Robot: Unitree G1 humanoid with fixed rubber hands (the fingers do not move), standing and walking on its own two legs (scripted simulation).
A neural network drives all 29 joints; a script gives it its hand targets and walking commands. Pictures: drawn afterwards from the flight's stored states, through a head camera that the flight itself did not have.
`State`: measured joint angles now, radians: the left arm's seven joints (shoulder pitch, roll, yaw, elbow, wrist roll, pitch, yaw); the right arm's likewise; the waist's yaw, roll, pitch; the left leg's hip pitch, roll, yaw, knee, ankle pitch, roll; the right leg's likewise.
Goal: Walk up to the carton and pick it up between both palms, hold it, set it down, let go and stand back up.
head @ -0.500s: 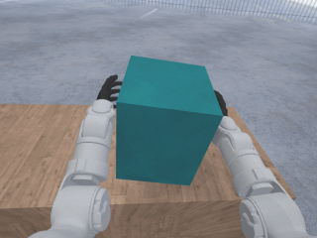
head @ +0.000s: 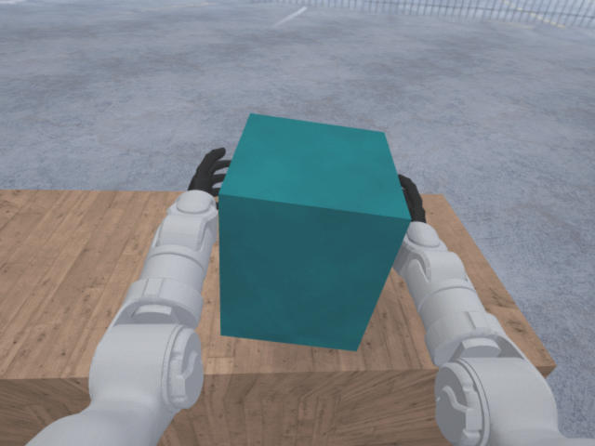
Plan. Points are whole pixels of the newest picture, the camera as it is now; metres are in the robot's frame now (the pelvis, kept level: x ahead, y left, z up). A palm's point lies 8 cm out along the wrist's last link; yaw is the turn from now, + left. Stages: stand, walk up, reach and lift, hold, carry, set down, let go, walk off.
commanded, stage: set down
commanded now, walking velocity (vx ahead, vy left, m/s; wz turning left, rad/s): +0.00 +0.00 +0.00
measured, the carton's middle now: (303, 232) +0.40 -0.02 +0.14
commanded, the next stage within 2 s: none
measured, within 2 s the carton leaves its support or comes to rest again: rests again in 1.52 s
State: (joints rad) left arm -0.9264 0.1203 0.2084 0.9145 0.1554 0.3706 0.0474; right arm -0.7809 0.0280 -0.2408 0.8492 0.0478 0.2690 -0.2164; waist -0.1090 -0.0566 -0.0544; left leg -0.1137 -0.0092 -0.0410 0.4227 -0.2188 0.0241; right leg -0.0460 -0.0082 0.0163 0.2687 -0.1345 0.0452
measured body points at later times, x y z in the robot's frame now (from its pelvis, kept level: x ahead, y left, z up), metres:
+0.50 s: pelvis +0.01 +0.00 +0.00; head -0.02 +0.04 +0.45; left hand +0.46 +0.13 +0.15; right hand +0.38 -0.16 +0.12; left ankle +0.01 +0.10 -0.75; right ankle +0.01 -0.15 -0.75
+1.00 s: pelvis +0.02 +0.01 +0.00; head +0.00 +0.04 +0.45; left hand +0.46 +0.11 +0.12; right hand +0.38 -0.17 +0.09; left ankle +0.01 +0.10 -0.75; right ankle +0.01 -0.15 -0.75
